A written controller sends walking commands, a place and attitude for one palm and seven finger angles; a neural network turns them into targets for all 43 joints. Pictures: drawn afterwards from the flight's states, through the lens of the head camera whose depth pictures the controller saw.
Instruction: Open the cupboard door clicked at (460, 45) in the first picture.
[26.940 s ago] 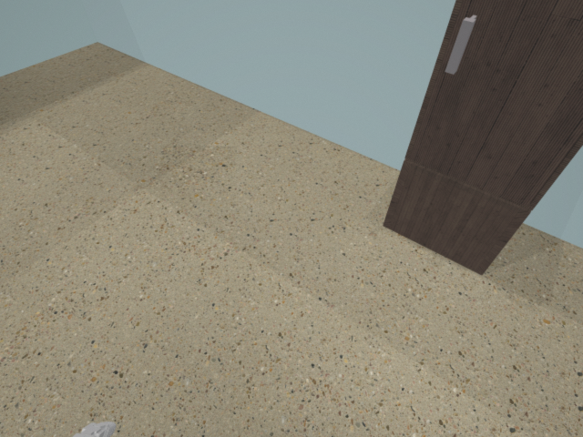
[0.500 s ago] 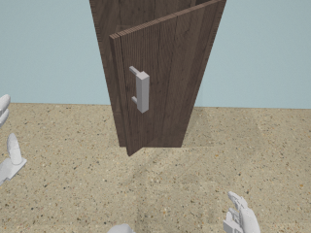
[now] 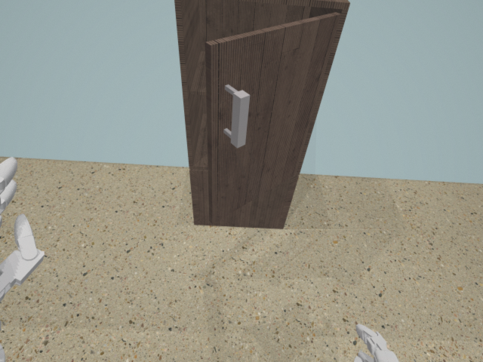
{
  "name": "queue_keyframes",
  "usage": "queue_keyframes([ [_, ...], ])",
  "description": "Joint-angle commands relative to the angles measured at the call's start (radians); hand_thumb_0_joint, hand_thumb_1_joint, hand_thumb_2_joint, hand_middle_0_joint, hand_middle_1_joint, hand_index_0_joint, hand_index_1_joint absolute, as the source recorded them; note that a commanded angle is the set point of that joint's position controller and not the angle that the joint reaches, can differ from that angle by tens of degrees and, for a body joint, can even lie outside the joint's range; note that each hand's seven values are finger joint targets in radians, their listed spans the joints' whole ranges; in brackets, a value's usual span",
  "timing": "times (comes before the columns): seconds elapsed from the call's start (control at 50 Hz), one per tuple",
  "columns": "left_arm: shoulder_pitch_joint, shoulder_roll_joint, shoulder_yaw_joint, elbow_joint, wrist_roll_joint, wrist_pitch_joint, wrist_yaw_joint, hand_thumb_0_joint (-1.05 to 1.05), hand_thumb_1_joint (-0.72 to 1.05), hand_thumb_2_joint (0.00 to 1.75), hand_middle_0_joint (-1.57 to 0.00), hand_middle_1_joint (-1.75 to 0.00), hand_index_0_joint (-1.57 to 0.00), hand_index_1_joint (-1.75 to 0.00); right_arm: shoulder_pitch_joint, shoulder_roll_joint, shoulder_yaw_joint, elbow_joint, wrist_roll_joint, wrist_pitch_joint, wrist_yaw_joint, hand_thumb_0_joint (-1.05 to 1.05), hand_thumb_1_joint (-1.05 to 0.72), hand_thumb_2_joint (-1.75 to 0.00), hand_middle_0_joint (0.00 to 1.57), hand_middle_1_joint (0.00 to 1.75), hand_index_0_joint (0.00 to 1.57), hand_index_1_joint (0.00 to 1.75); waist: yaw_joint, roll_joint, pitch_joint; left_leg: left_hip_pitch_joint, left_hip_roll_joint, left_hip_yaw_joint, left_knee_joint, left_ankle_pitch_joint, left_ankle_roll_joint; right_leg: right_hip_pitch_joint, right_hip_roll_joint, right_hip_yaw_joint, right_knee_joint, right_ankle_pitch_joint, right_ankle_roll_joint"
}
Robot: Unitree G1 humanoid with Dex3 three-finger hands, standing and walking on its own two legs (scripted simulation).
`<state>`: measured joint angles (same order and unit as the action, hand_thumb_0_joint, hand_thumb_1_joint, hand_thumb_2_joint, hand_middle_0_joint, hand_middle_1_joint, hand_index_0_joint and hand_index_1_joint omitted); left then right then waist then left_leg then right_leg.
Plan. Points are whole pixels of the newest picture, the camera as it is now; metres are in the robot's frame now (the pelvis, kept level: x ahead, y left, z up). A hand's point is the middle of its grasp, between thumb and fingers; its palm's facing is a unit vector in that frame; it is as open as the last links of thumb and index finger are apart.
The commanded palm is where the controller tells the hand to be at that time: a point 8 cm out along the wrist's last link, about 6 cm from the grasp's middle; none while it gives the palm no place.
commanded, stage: stop stepping back and stand still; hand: left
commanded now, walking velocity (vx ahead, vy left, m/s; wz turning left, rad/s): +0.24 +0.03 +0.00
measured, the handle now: (233, 116) +0.62 +0.06 +0.09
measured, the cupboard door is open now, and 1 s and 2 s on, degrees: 40 40 40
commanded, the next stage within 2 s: let the arm hang, fingers relaxed in 0.38 s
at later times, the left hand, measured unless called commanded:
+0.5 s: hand (18, 277) +0.17 +0.27 +0.15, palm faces +0.41 -0.81 -0.42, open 7.4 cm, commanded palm none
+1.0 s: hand out of the picture -0.11 +0.22 -0.16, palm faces +0.10 -0.96 -0.26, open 7.1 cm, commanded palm none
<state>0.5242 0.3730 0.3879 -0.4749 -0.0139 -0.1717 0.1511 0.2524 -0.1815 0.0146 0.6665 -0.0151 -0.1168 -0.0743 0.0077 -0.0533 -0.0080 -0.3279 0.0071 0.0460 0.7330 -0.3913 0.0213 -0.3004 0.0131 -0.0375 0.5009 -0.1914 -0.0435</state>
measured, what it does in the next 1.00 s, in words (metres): steps on the spot: left foot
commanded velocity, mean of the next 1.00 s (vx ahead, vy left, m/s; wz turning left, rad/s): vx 0.05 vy -0.01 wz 0.00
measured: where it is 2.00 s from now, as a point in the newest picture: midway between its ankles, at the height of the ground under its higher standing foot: outside the picture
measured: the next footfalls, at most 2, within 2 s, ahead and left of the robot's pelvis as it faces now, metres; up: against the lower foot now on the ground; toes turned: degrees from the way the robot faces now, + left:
left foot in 0.04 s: +0.05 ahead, +0.13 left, +0.00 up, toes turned +3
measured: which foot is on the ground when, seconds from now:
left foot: up 0.00-0.02, down 0.04-1.00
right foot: down 0.00-1.00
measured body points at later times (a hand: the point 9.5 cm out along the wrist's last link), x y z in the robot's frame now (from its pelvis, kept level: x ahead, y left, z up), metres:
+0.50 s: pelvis -0.03 +0.01 -0.01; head -0.04 +0.03 +0.44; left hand +0.14 +0.31 +0.18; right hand +0.12 -0.24 -0.08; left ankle +0.01 +0.13 -0.74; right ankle -0.01 -0.10 -0.73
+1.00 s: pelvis -0.04 +0.02 +0.00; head -0.01 +0.02 +0.45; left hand -0.11 +0.27 -0.14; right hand -0.07 -0.21 -0.15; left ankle +0.01 +0.13 -0.74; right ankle -0.01 -0.12 -0.74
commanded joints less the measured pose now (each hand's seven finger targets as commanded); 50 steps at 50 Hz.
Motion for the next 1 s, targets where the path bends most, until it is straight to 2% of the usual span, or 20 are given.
queue_keyframes([
  [0.0,-0.069,0.204,0.124,-0.253,0.003,-0.083,0.03,0.0,0.9,0.9,-0.2,-0.3,-0.2,-0.3,-0.09,-0.158,-0.049,-0.183,-0.012,-0.083,-0.033,0.0,-0.9,-0.9,0.2,0.3,0.2,0.3,-0.032,0.178,-0.005,0.136,0.081,-0.125,-0.435,-0.184,0.065,-0.124,-0.097,0.165,-0.054,-0.443,-0.017],
  [0.02,-0.088,0.213,0.139,-0.297,0.006,-0.098,0.035,0.0,0.9,0.9,-0.2,-0.3,-0.2,-0.3,-0.093,-0.179,-0.056,-0.201,-0.009,-0.089,-0.028,0.0,-0.9,-0.9,0.2,0.3,0.2,0.3,-0.02,0.35,-0.019,0.127,0.218,-0.334,-0.521,-0.23,0.115,-0.123,0.004,0.05,0.18,-0.287,0.021],
  [0.06,-0.084,0.248,0.176,-0.254,0.022,-0.102,0.034,0.0,0.9,0.9,-0.2,-0.3,-0.2,-0.3,-0.096,-0.136,-0.054,-0.181,-0.005,-0.09,-0.018,0.0,-0.9,-0.9,0.2,0.3,0.2,0.3,-0.039,0.332,0.026,-0.045,0.308,-0.462,-0.64,-0.407,0.182,-0.124,0.01,0.02,0.5,-0.273,0.047],
  [0.1,-0.033,0.22,0.158,-0.173,0.02,-0.094,0.027,0.0,0.9,0.9,-0.2,-0.3,-0.2,-0.3,-0.098,-0.138,-0.053,-0.159,0.002,-0.099,-0.008,0.0,-0.9,-0.9,0.2,0.3,0.2,0.3,-0.021,0.186,0.076,-0.068,0.278,-0.345,-0.578,-0.217,0.171,-0.095,-0.037,0.013,0.382,-0.253,0.046],
  [0.18,-0.03,0.181,0.105,-0.143,0.016,-0.085,0.014,0.0,0.9,0.9,-0.2,-0.3,-0.2,-0.3,-0.1,-0.168,-0.062,-0.17,0.0,-0.082,-0.014,0.0,-0.9,-0.9,0.2,0.3,0.2,0.3,-0.015,0.244,0.043,-0.172,0.185,-0.161,-0.476,-0.221,0.087,0.201,0.006,-0.089,0.043,-0.246,0.024],
  [0.2,-0.04,0.192,0.106,-0.134,0.018,-0.083,0.009,0.0,0.9,0.9,-0.2,-0.3,-0.2,-0.3,-0.107,-0.167,-0.066,-0.174,0.0,-0.072,-0.015,0.0,-0.9,-0.9,0.2,0.3,0.2,0.3,-0.007,0.143,0.041,-0.222,0.134,-0.112,-0.327,-0.18,0.062,0.255,-0.027,-0.002,-0.072,-0.235,-0.003],
  [0.24,-0.058,0.238,0.143,-0.122,-0.001,-0.074,0.002,0.0,0.9,0.9,-0.2,-0.3,-0.2,-0.3,-0.098,-0.152,-0.076,-0.186,0.012,-0.062,-0.01,0.0,-0.9,-0.9,0.2,0.3,0.2,0.3,-0.006,-0.194,0.014,-0.288,0.002,-0.011,0.191,-0.028,0.002,0.162,-0.352,0.511,-0.325,-0.326,-0.163],
  [0.26,-0.163,0.268,0.159,-0.211,-0.012,-0.099,0.006,0.0,0.9,0.9,-0.2,-0.3,-0.2,-0.3,-0.108,-0.154,-0.075,-0.18,0.01,-0.078,-0.007,0.0,-0.9,-0.9,0.2,0.3,0.2,0.3,-0.015,-0.168,-0.029,-0.267,0.025,-0.035,0.309,-0.022,-0.013,0.134,-0.385,0.524,-0.32,-0.274,-0.189],
  [0.36,-0.1,0.215,0.134,-0.259,-0.004,-0.101,0.01,0.0,0.9,0.9,-0.2,-0.3,-0.2,-0.3,-0.104,-0.129,-0.054,-0.155,0.001,-0.09,-0.027,0.0,-0.9,-0.9,0.2,0.3,0.2,0.3,-0.034,0.029,-0.02,0.148,0.041,0.006,-0.189,0.071,0.01,-0.127,-0.222,0.189,-0.174,-0.317,-0.078],
  [0.4,-0.09,0.218,0.149,-0.294,-0.005,-0.121,0.016,0.0,0.9,0.9,-0.2,-0.3,-0.2,-0.3,-0.108,-0.16,-0.058,-0.173,-0.006,-0.103,-0.036,0.0,-0.9,-0.9,0.2,0.3,0.2,0.3,-0.014,0.29,-0.008,0.147,0.144,-0.177,-0.412,0.023,0.05,-0.092,-0.081,0.101,0.035,-0.223,-0.001],
  [0.44,-0.084,0.249,0.186,-0.262,0.0,-0.13,0.019,0.0,0.9,0.9,-0.2,-0.3,-0.2,-0.3,-0.11,-0.143,-0.053,-0.163,-0.001,-0.105,-0.029,0.0,-0.9,-0.9,0.2,0.3,0.2,0.3,-0.01,0.345,-0.029,0.046,0.247,-0.327,-0.511,-0.018,0.093,-0.021,-0.016,0.001,0.199,-0.207,0.051],
  [0.46,-0.153,-0.047,-0.245,0.509,0.075,0.107,-0.129,0.0,0.9,0.9,-0.2,-0.3,-0.2,-0.3,-0.042,-0.328,-0.118,0.057,-0.014,-0.06,0.069,0.0,-0.9,-0.9,0.2,0.3,0.2,0.3,-0.111,0.388,0.079,-0.018,0.225,-0.381,-0.351,0.374,0.138,-0.248,-0.031,0.021,0.393,-0.268,0.054],
  [0.54,-0.176,-0.095,-0.293,0.682,0.054,0.189,-0.138,0.0,0.9,0.9,-0.2,-0.3,-0.2,-0.3,0.01,-0.209,-0.08,0.0,-0.034,0.047,0.054,0.0,-0.9,-0.9,0.2,0.3,0.2,0.3,-0.031,-0.041,-0.104,0.134,0.239,-0.324,-0.249,0.762,0.158,-0.137,-0.01,0.059,0.331,-0.373,0.062],
  [0.58,-0.153,-0.062,-0.297,0.844,0.046,0.18,-0.14,0.0,0.9,0.9,-0.2,-0.3,-0.2,-0.3,-0.054,-0.185,-0.06,0.032,-0.016,0.073,0.061,0.0,-0.9,-0.9,0.2,0.3,0.2,0.3,0.028,-0.054,-0.095,-0.019,0.132,-0.184,-0.206,0.477,0.065,0.104,-0.037,0.084,0.035,-0.088,0.052],
  [0.6,-0.169,-0.001,-0.299,0.916,0.05,0.173,-0.138,0.0,0.9,0.9,-0.2,-0.3,-0.2,-0.3,-0.064,-0.126,-0.049,0.045,-0.001,0.084,0.065,0.0,-0.9,-0.9,0.2,0.3,0.2,0.3,0.015,-0.15,-0.063,-0.091,0.025,-0.104,-0.158,0.178,0.004,0.132,-0.157,0.254,-0.125,-0.043,0.017],
  [0.64,-0.294,0.084,-0.31,1.015,0.046,0.186,-0.147,0.0,0.9,0.9,-0.2,-0.3,-0.2,-0.3,0.029,-0.117,-0.049,0.098,-0.01,0.116,0.082,0.0,-0.9,-0.9,0.2,0.3,0.2,0.3,-0.067,0.046,0.05,0.047,-0.004,-0.034,-0.166,0.013,-0.011,-0.104,-0.26,0.312,-0.216,-0.334,-0.051],
  [0.7,-0.33,0.016,-0.348,1.196,0.033,0.176,-0.137,0.0,0.9,0.9,-0.2,-0.3,-0.2,-0.3,0.013,-0.11,-0.045,0.188,-0.011,0.136,0.075,0.0,-0.9,-0.9,0.2,0.3,0.2,0.3,-0.054,-0.129,0.114,0.097,-0.002,-0.06,-0.16,0.125,-0.007,-0.16,-0.145,0.231,-0.25,-0.323,-0.029],
  [0.78,-0.238,-0.055,-0.338,1.362,0.024,0.172,-0.132,0.0,0.9,0.9,-0.2,-0.3,-0.2,-0.3,0.032,-0.1,-0.042,0.276,-0.017,0.122,0.061,0.0,-0.9,-0.9,0.2,0.3,0.2,0.3,-0.021,0.308,0.04,0.043,0.076,-0.183,-0.395,0.079,0.012,0.028,-0.06,0.125,-0.099,-0.135,-0.001],
  [0.86,-0.185,-0.066,-0.348,1.478,0.024,0.169,-0.133,0.0,0.9,0.9,-0.2,-0.3,-0.2,-0.3,0.049,-0.108,-0.051,0.327,-0.006,0.122,0.054,0.0,-0.9,-0.9,0.2,0.3,0.2,0.3,-0.002,0.127,0.02,0.023,0.083,-0.202,-0.443,0.025,0.02,0.111,-0.06,0.093,-0.105,-0.077,0.0],
  [0.98,-0.175,-0.057,-0.355,1.56,0.022,0.166,-0.126,0.0,0.9,0.9,-0.2,-0.3,-0.2,-0.3,0.101,-0.099,-0.056,0.402,-0.001,0.127,0.05,0.0,-0.9,-0.9,0.2,0.3,0.2,0.3,-0.015,0.094,0.061,0.078,0.076,-0.176,-0.433,0.063,0.02,0.053,-0.076,0.098,-0.14,-0.114,-0.004],
])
